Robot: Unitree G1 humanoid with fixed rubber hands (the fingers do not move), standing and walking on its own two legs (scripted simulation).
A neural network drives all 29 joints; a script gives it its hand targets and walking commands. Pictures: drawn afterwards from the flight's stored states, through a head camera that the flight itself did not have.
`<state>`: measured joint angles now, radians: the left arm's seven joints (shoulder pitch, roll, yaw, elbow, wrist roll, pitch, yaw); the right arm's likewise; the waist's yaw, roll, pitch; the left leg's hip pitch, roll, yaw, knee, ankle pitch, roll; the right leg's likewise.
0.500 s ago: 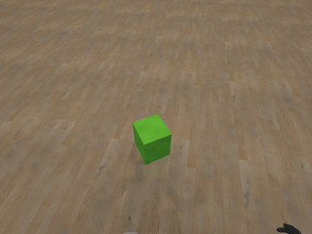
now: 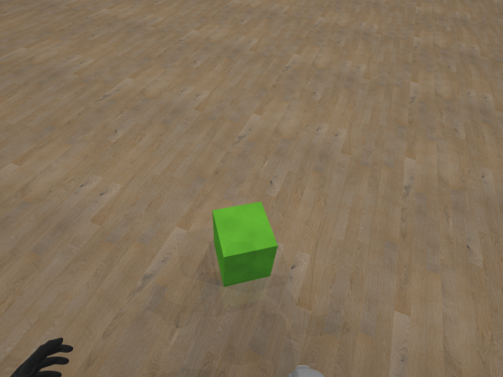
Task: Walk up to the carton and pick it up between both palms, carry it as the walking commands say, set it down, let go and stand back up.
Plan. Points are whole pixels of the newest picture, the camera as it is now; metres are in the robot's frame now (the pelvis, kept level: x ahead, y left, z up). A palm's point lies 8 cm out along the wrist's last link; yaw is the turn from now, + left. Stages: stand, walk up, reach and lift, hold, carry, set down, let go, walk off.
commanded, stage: walk up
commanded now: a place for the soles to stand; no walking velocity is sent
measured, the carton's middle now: (242, 244) +0.71 +0.00 -0.61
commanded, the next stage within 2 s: none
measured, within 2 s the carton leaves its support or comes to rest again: neither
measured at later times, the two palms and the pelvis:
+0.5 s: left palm (113, 333) +0.22 +0.23 -0.08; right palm out of the picture +0.24 -0.49 -0.01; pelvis +0.14 -0.12 +0.01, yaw +9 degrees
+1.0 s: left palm (161, 350) +0.20 +0.14 -0.08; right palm (463, 239) +0.42 -0.48 -0.08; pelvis +0.22 -0.20 +0.01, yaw +18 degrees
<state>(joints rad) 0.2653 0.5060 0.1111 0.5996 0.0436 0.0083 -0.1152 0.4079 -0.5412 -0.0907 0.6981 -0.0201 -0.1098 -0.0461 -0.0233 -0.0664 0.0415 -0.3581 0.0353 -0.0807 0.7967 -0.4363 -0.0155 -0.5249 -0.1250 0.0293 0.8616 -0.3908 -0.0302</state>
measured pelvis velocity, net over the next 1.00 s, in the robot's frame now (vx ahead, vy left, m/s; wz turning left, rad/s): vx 0.22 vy -0.20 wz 0.31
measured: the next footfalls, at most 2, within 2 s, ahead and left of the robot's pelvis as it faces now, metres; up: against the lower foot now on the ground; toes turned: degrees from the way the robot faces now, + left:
right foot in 0.02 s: +0.13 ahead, -0.18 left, +0.00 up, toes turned -2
left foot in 0.26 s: +0.18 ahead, +0.04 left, +0.00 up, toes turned +10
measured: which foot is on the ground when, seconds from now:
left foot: down 0.00-0.02, up 0.04-0.24, down 0.26-0.58, up 0.60-0.78, down 0.80-1.00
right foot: up 0.00-0.00, down 0.02-0.26, up 0.28-0.56, down 0.58-1.00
